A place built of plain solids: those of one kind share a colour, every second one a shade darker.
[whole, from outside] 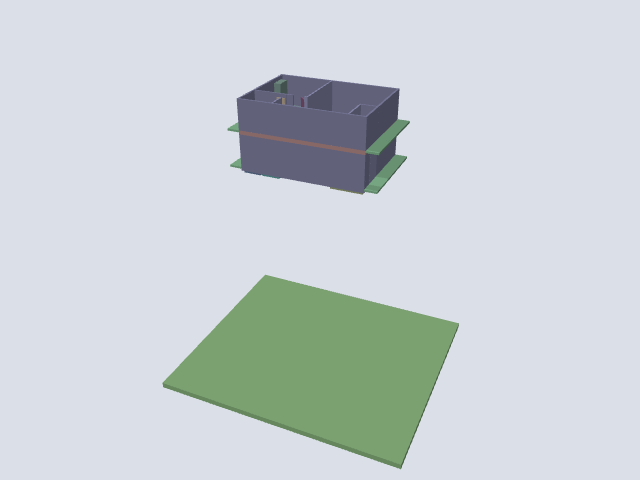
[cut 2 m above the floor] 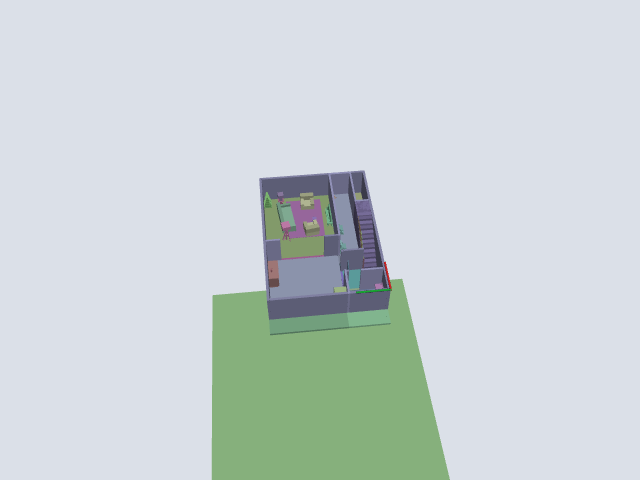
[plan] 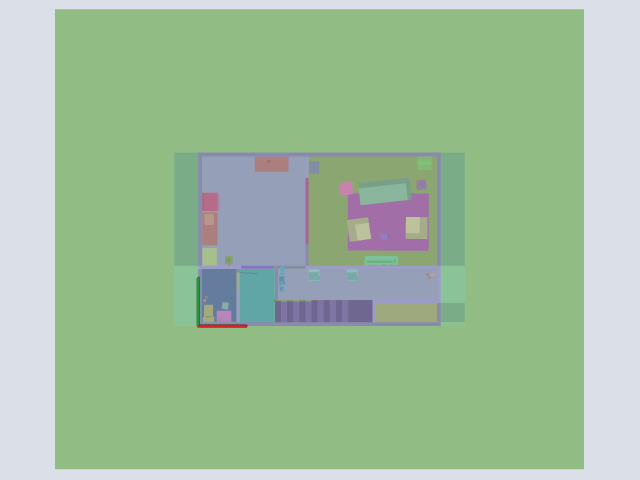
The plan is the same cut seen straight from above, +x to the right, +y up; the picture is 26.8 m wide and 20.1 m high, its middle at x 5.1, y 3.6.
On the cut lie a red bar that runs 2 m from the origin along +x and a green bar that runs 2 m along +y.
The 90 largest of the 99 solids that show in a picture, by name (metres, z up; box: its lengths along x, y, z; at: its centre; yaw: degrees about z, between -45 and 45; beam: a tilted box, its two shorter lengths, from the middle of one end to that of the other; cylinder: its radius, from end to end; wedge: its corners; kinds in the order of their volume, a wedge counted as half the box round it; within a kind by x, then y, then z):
{
 "under_1": {"box": [22.16, 19.26, 0.5], "at": [5.08, 3.63, -19.75]},
 "wall_1": {"box": [0.16, 2.23, 5.73], "at": [0.08, 1.27, 2.56]},
 "wall_2": {"box": [0.16, 4.58, 5.73], "at": [0.08, 4.81, 2.56]},
 "wall_3": {"box": [1.8, 0.13, 2.97], "at": [0.9, 2.46, 1.19]},
 "wall_4": {"box": [0.13, 1.35, 2.97], "at": [1.68, 0.83, 1.19]},
 "wall_5": {"box": [3.42, 0.13, 2.45], "at": [1.71, 2.46, 4.2]},
 "wall_6": {"box": [0.13, 1.44, 2.45], "at": [2.85, 0.88, 4.2]},
 "wall_7": {"box": [0.19, 0.13, 2.97], "at": [3.25, 2.46, 1.19]},
 "wall_8": {"box": [0.13, 1.3, 2.97], "at": [3.27, 1.74, 1.19]},
 "wall_9": {"box": [0.28, 0.13, 2.45], "at": [4.48, 2.46, 4.2]},
 "wall_10": {"box": [0.13, 0.91, 2.97], "at": [4.55, 2.97, 1.19]},
 "wall_11": {"box": [0.13, 4.58, 2.45], "at": [4.55, 4.81, 4.2]},
 "wall_12": {"box": [0.13, 0.9, 2.97], "at": [4.55, 6.65, 1.19]},
 "wall_13": {"box": [10.16, 0.16, 5.73], "at": [5.08, 0.08, 2.56]},
 "wall_14": {"box": [10.16, 0.16, 5.73], "at": [5.08, 7.18, 2.56]},
 "wall_15": {"box": [5.67, 0.13, 2.97], "at": [7.33, 2.46, 1.19]},
 "wall_16": {"box": [0.13, 0.8, 2.97], "at": [7.36, 0.56, 1.19]},
 "wall_17": {"box": [2.86, 0.13, 2.97], "at": [8.73, 1.02, 1.19]},
 "wall_18": {"box": [0.13, 2.23, 2.45], "at": [8.78, 1.27, 4.2]},
 "wall_19": {"box": [1.45, 0.13, 2.45], "at": [9.44, 2.46, 4.2]},
 "wall_20": {"box": [0.16, 0.8, 2.97], "at": [10.08, 0.56, 1.19]},
 "wall_21": {"box": [0.16, 2.23, 2.45], "at": [10.08, 1.27, 4.2]},
 "wall_22": {"box": [0.16, 1.3, 2.97], "at": [10.08, 1.74, 1.19]},
 "wall_23": {"box": [0.16, 4.58, 5.73], "at": [10.08, 4.81, 2.56]},
 "stair_1": {"box": [4.09, 0.93, 0.47], "at": [5.25, 0.62, -0.06]},
 "stair_2": {"box": [3.83, 0.93, 0.65], "at": [5.38, 0.62, 0.02]},
 "stair_3": {"box": [3.58, 0.93, 0.82], "at": [5.51, 0.62, 0.11]},
 "stair_4": {"box": [3.32, 0.93, 1.0], "at": [5.64, 0.62, 0.2]},
 "stair_5": {"box": [3.07, 0.93, 1.17], "at": [5.76, 0.62, 0.29]},
 "stair_6": {"box": [2.81, 0.93, 1.35], "at": [5.89, 0.62, 0.37]},
 "stair_7": {"box": [2.56, 0.93, 1.52], "at": [6.02, 0.62, 0.46]},
 "stair_8": {"box": [2.3, 0.93, 1.7], "at": [6.15, 0.62, 0.55]},
 "stair_9": {"box": [2.04, 0.93, 1.87], "at": [6.28, 0.62, 0.64]},
 "stair_10": {"box": [1.79, 0.93, 2.05], "at": [6.4, 0.62, 0.72]},
 "stair_11": {"box": [1.53, 0.93, 2.22], "at": [6.53, 0.62, 0.81]},
 "stair_12": {"box": [1.28, 0.93, 2.4], "at": [6.66, 0.62, 0.9]},
 "stair_13": {"box": [1.02, 0.93, 2.57], "at": [6.79, 0.62, 0.99]},
 "stair_14": {"box": [0.51, 0.93, 2.92], "at": [7.04, 0.62, 1.16]},
 "floor_kitchen_1": {"box": [4.33, 4.58, 0.5], "at": [2.33, 4.81, -0.25]},
 "floor_kitchen_2": {"box": [1.15, 0.13, 0.5], "at": [3.92, 2.46, -0.25]},
 "floor_kitchen_3": {"box": [6.66, 1.3, 0.5], "at": [6.67, 1.74, -0.25]},
 "floor_living_1": {"box": [5.38, 4.58, 0.5], "at": [7.31, 4.81, -0.25]},
 "upper_floor_next_1": {"box": [1.0, 0.16, 0.16], "at": [-0.5, 0.08, -0.08]},
 "upper_floor_next_2": {"box": [1.0, 2.23, 0.16], "at": [-0.5, 1.27, -0.08]},
 "upper_floor_next_3": {"box": [1.0, 0.13, 0.16], "at": [-0.5, 2.46, -0.08]},
 "upper_floor_next_4": {"box": [1.0, 4.58, 0.16], "at": [-0.5, 4.81, -0.08]},
 "upper_floor_next_5": {"box": [1.0, 0.16, 0.16], "at": [-0.5, 7.18, -0.08]},
 "upper_floor_next_6": {"box": [1.0, 0.16, 0.16], "at": [10.66, 0.08, -0.08]},
 "upper_floor_next_7": {"box": [1.0, 0.16, 0.16], "at": [10.66, 0.08, 2.89]},
 "upper_floor_next_8": {"box": [1.0, 0.8, 0.16], "at": [10.66, 0.56, -0.08]},
 "upper_floor_next_9": {"box": [1.0, 0.13, 0.16], "at": [10.66, 1.02, -0.08]},
 "upper_floor_next_10": {"box": [1.0, 2.23, 0.16], "at": [10.66, 1.27, 2.89]},
 "upper_floor_next_11": {"box": [1.0, 1.3, 0.16], "at": [10.66, 1.74, -0.08]},
 "upper_floor_next_12": {"box": [1.0, 0.13, 0.16], "at": [10.66, 2.46, -0.08]},
 "upper_floor_next_13": {"box": [1.0, 4.58, 0.16], "at": [10.66, 4.81, -0.08]},
 "upper_floor_next_14": {"box": [1.0, 4.58, 0.16], "at": [10.66, 4.81, 2.89]},
 "upper_floor_next_15": {"box": [1.0, 0.16, 0.16], "at": [10.66, 7.18, -0.08]},
 "floor_hall_1": {"box": [1.47, 2.23, 0.5], "at": [2.48, 1.27, -0.25]},
 "floor_wc_1": {"box": [1.45, 2.23, 0.5], "at": [0.89, 1.27, -0.25]},
 "fixture_wardrobe_bedroom_1": {"box": [0.58, 1.22, 2.2], "at": [0.45, 6.19, 4.02]},
 "floor_cup_1": {"box": [2.57, 0.8, 0.5], "at": [8.71, 0.56, -0.25]},
 "armchair_club_1": {"box": [0.33, 0.92, 0.38], "at": [6.44, 4.0, 0.61], "yaw": 8.3},
 "armchair_club_2": {"box": [0.87, 0.24, 0.18], "at": [6.7, 4.38, 0.51], "yaw": 8.3},
 "armchair_club_3": {"box": [0.9, 0.92, 0.35], "at": [6.73, 4.04, 0.24], "yaw": 8.3},
 "armchair_club_4": {"box": [0.87, 0.24, 0.18], "at": [6.8, 3.71, 0.51], "yaw": 8.3},
 "armchair_club_5": {"box": [0.87, 0.24, 0.18], "at": [9.12, 3.76, 0.51], "yaw": -0.7},
 "armchair_club_6": {"box": [0.87, 0.24, 0.18], "at": [9.13, 4.44, 0.51], "yaw": -0.7},
 "armchair_club_7": {"box": [0.9, 0.92, 0.35], "at": [9.14, 4.1, 0.24], "yaw": -0.7},
 "armchair_club_8": {"box": [0.33, 0.92, 0.38], "at": [9.44, 4.1, 0.61], "yaw": -0.7},
 "sofa_1": {"box": [0.17, 0.92, 0.18], "at": [6.83, 5.52, 0.54], "yaw": 6.2},
 "sofa_2": {"box": [2.16, 0.23, 0.39], "at": [7.78, 5.99, 0.65], "yaw": 6.2},
 "sofa_3": {"box": [2.16, 0.93, 0.34], "at": [7.82, 5.63, 0.28], "yaw": 6.2},
 "sofa_4": {"box": [0.17, 0.92, 0.18], "at": [8.81, 5.73, 0.54], "yaw": 6.2},
 "fridge_flat_1": {"box": [0.6, 0.73, 1.66], "at": [0.48, 2.9, 0.83]},
 "rug_1": {"box": [3.4, 2.4, 0.08], "at": [7.96, 4.35, -0.03], "yaw": -0.1},
 "wall_band_1": {"box": [10.16, 0.16, 0.31], "at": [5.08, 0.08, 2.82]},
 "range_flat_1": {"box": [0.65, 0.76, 0.94], "at": [0.49, 5.2, 0.47]},
 "counter_run_1": {"box": [0.64, 1.38, 0.038], "at": [0.49, 4.07, 0.9]},
 "counter_run_2": {"box": [0.76, 0.61, 0.78], "at": [2.75, 6.79, 0.49]},
 "floor_gap_kitchen_living_1": {"box": [0.13, 2.77, 0.5], "at": [4.55, 4.81, -0.25]},
 "floor_gap_hall_kitchen_1": {"box": [1.35, 0.13, 0.5], "at": [2.48, 2.46, -0.25]},
 "tv_stand_1": {"box": [1.08, 0.09, 0.63], "at": [7.61, 2.69, 0.74]},
 "tv_stand_2": {"box": [1.4, 0.37, 0.046], "at": [7.67, 2.74, 0.36]},
 "floor_lamp_1": {"box": [0.53, 0.53, 0.27], "at": [6.19, 5.75, 1.37], "yaw": 10.7},
 "trunk_1": {"box": [0.43, 0.52, 0.31], "at": [4.86, 6.63, 0.15]},
 "microwave_1": {"box": [0.4, 0.47, 0.28], "at": [0.46, 4.46, 1.05], "yaw": 3.5},
 "wc_1": {"box": [0.48, 0.21, 0.45], "at": [0.43, 0.28, 0.56]},
 "table_lamp_1": {"box": [0.38, 0.39, 0.26], "at": [9.35, 5.9, 1.0], "yaw": 7.0},
 "basin_slab_1": {"box": [0.6, 0.47, 0.13], "at": [1.08, 0.41, 0.74]},
 "bin_bag_1": {"box": [0.32, 0.34, 0.3], "at": [1.28, 2.75, 0.15]}
}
